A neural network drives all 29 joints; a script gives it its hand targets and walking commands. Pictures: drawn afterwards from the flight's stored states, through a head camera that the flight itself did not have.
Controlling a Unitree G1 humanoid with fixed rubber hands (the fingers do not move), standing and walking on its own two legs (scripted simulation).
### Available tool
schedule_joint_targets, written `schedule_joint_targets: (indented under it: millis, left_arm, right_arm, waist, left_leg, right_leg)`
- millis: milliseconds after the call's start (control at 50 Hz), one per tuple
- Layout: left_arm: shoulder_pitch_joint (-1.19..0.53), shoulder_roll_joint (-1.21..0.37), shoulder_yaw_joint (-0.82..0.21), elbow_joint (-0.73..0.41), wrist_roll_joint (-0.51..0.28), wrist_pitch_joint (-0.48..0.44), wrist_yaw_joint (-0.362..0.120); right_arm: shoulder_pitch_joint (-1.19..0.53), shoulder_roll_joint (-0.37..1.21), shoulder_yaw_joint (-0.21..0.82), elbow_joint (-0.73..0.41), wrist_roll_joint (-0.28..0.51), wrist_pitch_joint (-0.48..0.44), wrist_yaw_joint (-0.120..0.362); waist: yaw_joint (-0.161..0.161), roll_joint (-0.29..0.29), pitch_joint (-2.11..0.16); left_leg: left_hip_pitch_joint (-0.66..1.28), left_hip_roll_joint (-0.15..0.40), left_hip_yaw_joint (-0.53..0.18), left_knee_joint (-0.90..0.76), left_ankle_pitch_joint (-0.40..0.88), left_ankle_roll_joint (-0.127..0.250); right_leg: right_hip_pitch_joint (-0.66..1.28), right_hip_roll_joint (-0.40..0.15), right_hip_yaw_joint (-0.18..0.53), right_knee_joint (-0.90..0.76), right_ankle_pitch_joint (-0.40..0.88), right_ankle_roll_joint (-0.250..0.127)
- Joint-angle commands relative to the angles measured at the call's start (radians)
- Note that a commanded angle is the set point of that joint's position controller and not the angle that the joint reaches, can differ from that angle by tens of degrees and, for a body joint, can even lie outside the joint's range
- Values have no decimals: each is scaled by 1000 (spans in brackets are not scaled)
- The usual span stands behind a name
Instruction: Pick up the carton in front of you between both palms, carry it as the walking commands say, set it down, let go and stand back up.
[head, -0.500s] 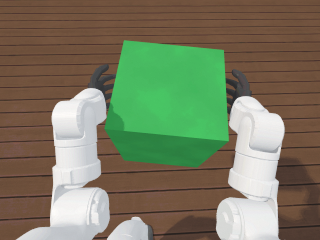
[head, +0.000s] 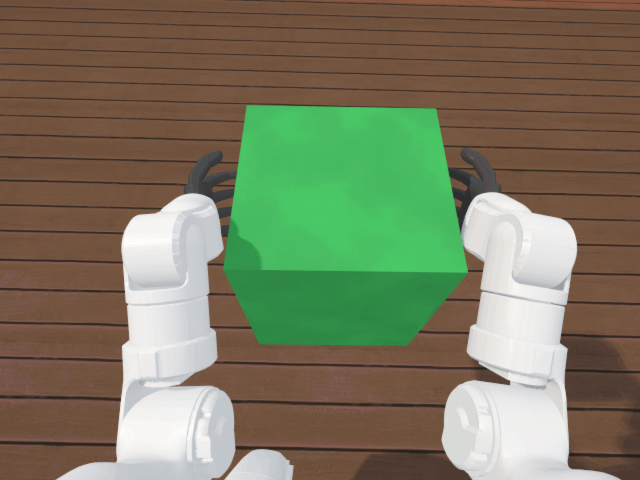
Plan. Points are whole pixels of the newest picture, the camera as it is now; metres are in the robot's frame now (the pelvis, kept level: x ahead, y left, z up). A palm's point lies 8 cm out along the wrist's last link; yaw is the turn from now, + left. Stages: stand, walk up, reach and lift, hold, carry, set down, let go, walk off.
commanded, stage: carry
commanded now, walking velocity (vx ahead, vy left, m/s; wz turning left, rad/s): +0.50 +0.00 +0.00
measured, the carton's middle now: (336, 240) +0.38 +0.03 +0.08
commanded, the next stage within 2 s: none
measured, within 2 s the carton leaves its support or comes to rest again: neither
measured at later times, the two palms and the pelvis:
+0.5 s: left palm (303, 42) +0.67 +0.12 +0.18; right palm (509, 75) +0.63 -0.18 +0.18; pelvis +0.28 +0.03 +0.04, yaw -2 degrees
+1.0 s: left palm out of the picture +0.93 +0.16 +0.25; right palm out of the picture +0.96 -0.14 +0.24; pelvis +0.58 -0.02 +0.07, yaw +0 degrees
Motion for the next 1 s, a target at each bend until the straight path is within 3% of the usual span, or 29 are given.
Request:
schedule_joint_targets:
  millis: [0, 60, 140, 180, 200, 220, 240, 260, 280, 300, 320, 340, 380, 440, 500, 540, 560, 580, 600, 620, 640, 680, 720, 780, 840, 900, 940, 960, 980]
  left_arm:
    - [-915, -963, -732, -158, -498, -53, -154]
    - [-908, -915, -703, -143, -496, -53, -148]
    - [-792, -859, -641, 4, -433, -37, -140]
    - [-725, -855, -616, 78, -395, -36, -140]
    - [-718, -862, -609, 87, -380, -36, -140]
    - [-731, -860, -602, 88, -365, -35, -138]
    - [-737, -881, -596, 81, -355, -34, -135]
    - [-767, -888, -589, 61, -346, -37, -132]
    - [-775, -899, -566, 53, -330, -40, -124]
    - [-773, -926, -541, 21, -313, -50, -119]
    - [-799, -920, -535, -9, -308, -57, -112]
    - [-801, -891, -527, -29, -276, -69, -96]
    - [-758, -826, -512, -67, -221, -85, -66]
    - [-635, -746, -513, -49, -162, -86, -43]
    - [-624, -711, -535, -69, -155, -66, -49]
    - [-618, -700, -542, -51, -166, -46, -56]
    - [-621, -703, -544, -29, -170, -38, -62]
    - [-585, -697, -538, 16, -172, -32, -69]
    - [-560, -681, -526, 47, -169, -31, -72]
    - [-583, -692, -534, 40, -182, -31, -77]
    - [-620, -734, -555, 17, -207, -30, -84]
    - [-732, -844, -617, -54, -282, -38, -108]
    - [-855, -926, -694, -129, -388, -48, -130]
    - [-907, -969, -739, -156, -481, -58, -147]
    - [-894, -919, -715, -135, -495, -60, -143]
    - [-850, -871, -680, -65, -470, -50, -137]
    - [-791, -856, -657, 10, -441, -44, -136]
    - [-772, -859, -649, 36, -426, -41, -136]
    - [-767, -853, -638, 55, -409, -37, -134]
  right_arm:
    - [-564, 809, 543, -70, 104, 11, 70]
    - [-574, 773, 547, -64, 86, 17, 56]
    - [-506, 741, 556, 14, 74, 43, 58]
    - [-501, 759, 559, 52, 82, 49, 70]
    - [-495, 779, 561, 72, 91, 47, 78]
    - [-504, 794, 565, 72, 104, 43, 87]
    - [-535, 793, 579, 52, 131, 37, 93]
    - [-564, 820, 591, 25, 162, 27, 97]
    - [-627, 869, 625, -24, 208, 22, 105]
    - [-694, 934, 677, -85, 257, 14, 114]
    - [-755, 977, 708, -136, 300, 5, 124]
    - [-829, 1018, 749, -185, 364, -2, 136]
    - [-850, 1027, 789, -220, 435, -17, 144]
    - [-739, 957, 771, -185, 440, -22, 137]
    - [-697, 907, 743, -174, 418, -5, 132]
    - [-662, 880, 724, -140, 396, 9, 132]
    - [-637, 871, 714, -115, 383, 17, 132]
    - [-632, 856, 696, -83, 360, 25, 131]
    - [-628, 852, 681, -50, 338, 34, 132]
    - [-631, 855, 662, -34, 317, 39, 129]
    - [-627, 856, 636, -10, 296, 40, 122]
    - [-633, 915, 624, -13, 286, 25, 119]
    - [-634, 894, 592, -57, 224, 15, 108]
    - [-580, 838, 556, -66, 136, 9, 77]
    - [-545, 778, 536, -37, 86, 11, 56]
    - [-512, 730, 529, 2, 67, 29, 53]
    - [-497, 729, 530, 31, 66, 41, 60]
    - [-482, 736, 526, 58, 67, 43, 65]
    - [-474, 739, 524, 76, 71, 43, 71]
  waist:
    - [-3, -49, -487]
    - [13, -88, -454]
    - [18, -140, -411]
    - [-28, -167, -448]
    - [-99, -149, -505]
    - [-180, -98, -563]
    - [-186, 200, -617]
    - [-194, 345, -620]
    - [-179, 224, -595]
    - [-177, 87, -563]
    - [-163, 27, -516]
    - [-147, -4, -508]
    - [-131, 22, -510]
    - [-158, 86, -488]
    - [-164, 166, -462]
    - [-126, 188, -481]
    - [-79, 140, -528]
    - [-18, 45, -582]
    - [16, -173, -639]
    - [10, -353, -641]
    - [4, -246, -601]
    - [18, -33, -528]
    - [-13, -25, -522]
    - [-2, -58, -494]
    - [15, -80, -462]
    - [15, -130, -412]
    - [-22, -155, -433]
    - [-92, -143, -487]
    - [-180, -88, -558]
  left_leg:
    - [-275, 30, 47, -117, 62, -14]
    - [-283, 34, 73, -291, 90, -20]
    - [-165, -9, 164, -502, 135, -6]
    - [85, -80, 240, -625, 140, 20]
    - [304, -115, 262, -708, 186, 40]
    - [599, -15, 121, -742, 157, 84]
    - [810, 266, -372, -824, 183, 206]
    - [894, 354, -663, -911, 400, 313]
    - [850, 342, -630, -875, 469, 325]
    - [801, 303, -518, -834, 475, 296]
    - [739, 279, -427, -831, 552, 255]
    - [685, 268, -351, -863, 452, 210]
    - [638, 250, -303, -895, 304, 168]
    - [660, 227, -221, -908, 387, 181]
    - [567, 206, -114, -920, 410, 156]
    - [481, 199, -46, -844, 529, 123]
    - [420, 176, 26, -695, 659, 89]
    - [261, 135, 80, -493, 649, 45]
    - [45, 53, 84, -284, 327, -10]
    - [-194, -74, 43, -51, -53, -28]
    - [-286, -37, -17, 92, -73, -12]
    - [-337, 23, -32, 105, -47, -14]
    - [-298, 47, -32, 32, -3, -10]
    - [-294, 33, 38, -93, 11, -11]
    - [-275, 33, 69, -274, 36, -18]
    - [-147, 7, 128, -487, 119, -13]
    - [94, -58, 207, -611, 148, 17]
    - [309, -106, 252, -680, 191, 35]
    - [581, -45, 178, -712, 162, 70]
  right_leg:
    - [597, -281, 408, -203, 395, -167]
    - [614, -277, 349, -222, 466, -178]
    - [574, -246, 218, -189, 595, -143]
    - [477, -221, 114, -83, 872, -95]
    - [403, -194, 46, 81, 988, -58]
    - [173, -175, 30, 301, 809, -7]
    - [-99, -70, 55, 574, 253, 50]
    - [-323, 68, 95, 825, -129, 63]
    - [-386, 8, 191, 954, -122, 35]
    - [-416, -34, 184, 955, -106, 17]
    - [-419, -56, 172, 912, -78, 20]
    - [-398, -82, 172, 837, -44, 24]
    - [-356, -90, 139, 730, -65, 22]
    - [-331, -71, 77, 476, -47, 26]
    - [-149, -50, 32, 175, 25, 31]
    - [67, 5, -30, 32, 72, 21]
    - [253, 37, -76, -34, 116, 11]
    - [493, -16, -15, -48, 103, -15]
    - [680, -242, 367, -113, 64, -98]
    - [797, -370, 704, -203, 211, -229]
    - [795, -370, 714, -176, 341, -256]
    - [708, -313, 565, -121, 478, -190]
    - [637, -305, 486, -140, 379, -160]
    - [608, -287, 422, -176, 355, -156]
    - [598, -278, 366, -213, 390, -174]
    - [512, -258, 270, -209, 467, -146]
    - [406, -238, 166, -135, 681, -101]
    - [336, -213, 93, 11, 827, -66]
    - [172, -181, 39, 250, 792, -16]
